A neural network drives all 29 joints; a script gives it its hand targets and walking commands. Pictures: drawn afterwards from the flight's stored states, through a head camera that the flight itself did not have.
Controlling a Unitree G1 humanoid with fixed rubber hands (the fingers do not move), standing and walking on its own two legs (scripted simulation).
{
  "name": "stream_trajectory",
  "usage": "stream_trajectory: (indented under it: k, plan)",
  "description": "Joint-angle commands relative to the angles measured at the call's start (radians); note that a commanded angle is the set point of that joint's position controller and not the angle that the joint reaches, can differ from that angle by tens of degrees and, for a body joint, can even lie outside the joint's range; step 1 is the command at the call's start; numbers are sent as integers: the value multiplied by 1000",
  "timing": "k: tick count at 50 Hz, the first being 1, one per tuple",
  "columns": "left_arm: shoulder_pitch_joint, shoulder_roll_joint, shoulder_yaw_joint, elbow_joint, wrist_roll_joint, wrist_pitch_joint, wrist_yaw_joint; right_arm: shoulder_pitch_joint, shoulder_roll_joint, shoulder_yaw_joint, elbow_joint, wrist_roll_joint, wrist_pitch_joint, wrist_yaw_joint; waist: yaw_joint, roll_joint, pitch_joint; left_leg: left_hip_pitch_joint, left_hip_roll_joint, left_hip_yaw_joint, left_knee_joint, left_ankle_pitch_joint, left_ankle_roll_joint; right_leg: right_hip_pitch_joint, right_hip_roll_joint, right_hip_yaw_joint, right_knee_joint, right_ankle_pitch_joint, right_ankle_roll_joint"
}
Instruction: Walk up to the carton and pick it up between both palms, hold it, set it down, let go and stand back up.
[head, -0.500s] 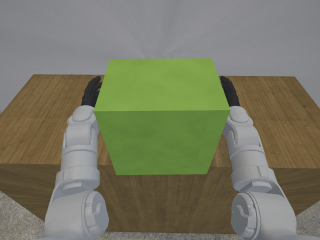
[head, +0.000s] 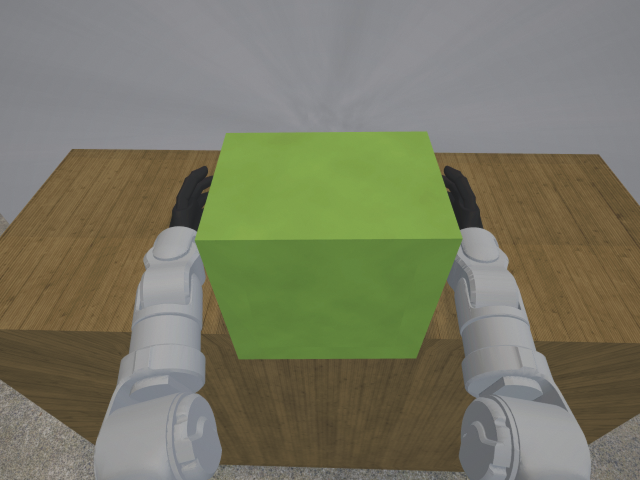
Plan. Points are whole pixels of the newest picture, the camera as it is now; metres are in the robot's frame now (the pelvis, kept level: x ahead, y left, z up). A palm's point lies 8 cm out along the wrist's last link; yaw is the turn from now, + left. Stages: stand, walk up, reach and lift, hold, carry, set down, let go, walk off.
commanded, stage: set down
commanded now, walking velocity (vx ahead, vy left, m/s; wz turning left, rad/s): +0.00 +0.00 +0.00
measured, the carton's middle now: (326, 252) +0.40 +0.00 +0.08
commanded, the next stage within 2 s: none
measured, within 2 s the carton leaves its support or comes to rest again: neither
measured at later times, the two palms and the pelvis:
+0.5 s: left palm (189, 230) +0.41 +0.17 +0.13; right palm (462, 229) +0.40 -0.17 +0.12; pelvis -0.01 +0.00 +0.00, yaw +1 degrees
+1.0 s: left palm (174, 220) +0.43 +0.19 +0.12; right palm (456, 228) +0.41 -0.17 +0.11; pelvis +0.00 +0.00 +0.00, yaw -3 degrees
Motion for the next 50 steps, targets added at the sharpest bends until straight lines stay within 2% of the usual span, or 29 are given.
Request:
stream_trajectory:
  k: [1, 8, 15, 26, 31, 36, 38, 39, 40, 42, 44, 47, 50]
  plan:
    - [-524, -353, -285, -107, -32, -80, -100, -519, 380, 266, -92, 12, -53, 93, -3, 13, -412, 156, 2, 18, 32, 257, 10, 194, 43, -1, 20, 250, 10]
    - [-503, -339, -254, -60, -6, -99, -101, -475, 363, 209, -47, -38, -63, 103, -10, 15, -366, 112, 2, 18, 4, 176, 21, 161, 42, -12, 6, 174, 23]
    - [-504, -341, -246, -32, 3, -112, -100, -469, 366, 186, -28, -62, -69, 112, -11, 14, -376, 99, 2, 18, -8, 160, 27, 145, 44, -18, 3, 163, 26]
    - [-479, -331, -258, -44, -20, -102, -111, -485, 373, 210, -11, -48, -64, 139, 2, 23, -383, 170, -5, 17, 21, 176, -2, 117, 52, -21, 15, 187, 33]
    - [-458, -291, -257, -36, -42, -104, -114, -481, 343, 231, -7, -26, -66, 135, 8, 23, -391, 208, -8, 21, 44, 207, -19, 121, 56, -14, 28, 231, 35]
    - [-449, -170, -234, 13, -65, -121, -92, -469, 257, 223, 18, -12, -75, 100, 15, 10, -365, 170, -11, 29, 56, 195, -25, 153, 51, 6, 54, 243, 38]
    - [-432, -8, -192, 60, -80, -134, -60, -440, 121, 186, 52, -3, -84, 65, 21, -4, -346, 162, -11, 42, 66, 174, -29, 160, 48, 17, 72, 219, 39]
    - [-425, 149, -151, 81, -88, -144, -25, -416, -23, 147, 73, 11, -95, 28, 29, -20, -336, 143, -15, 55, 75, 156, -28, 171, 43, 22, 87, 191, 42]
    - [-445, 272, -137, 91, -112, -152, 16, -435, -119, 145, 66, 47, -105, -15, 42, -29, -343, 106, -22, 64, 96, 134, -25, 166, 35, 28, 108, 149, 42]
    - [-545, 320, -175, 76, -228, -153, 92, -517, -142, 223, 43, 199, -95, -94, 68, -30, -388, 56, -16, 71, 166, 85, -8, 118, 25, 52, 174, 90, 13]
    - [-590, 347, -214, 54, -307, -136, 137, -560, -176, 279, 8, 290, -76, -149, 83, -17, -445, 45, -9, 67, 222, 76, 3, 118, 15, 66, 232, 95, -12]
    - [-550, 387, -257, 36, -354, -104, 157, -562, -275, 298, -34, 340, -62, -189, 66, 17, -557, 146, -12, 57, 311, 224, -28, 76, 32, 53, 278, 174, -18]
    - [-496, 409, -291, 25, -401, -78, 141, -525, -359, 291, -25, 384, -49, -189, 44, 59, -592, 318, -3, 42, 385, 411, -75, -47, 60, 38, 274, 197, -20]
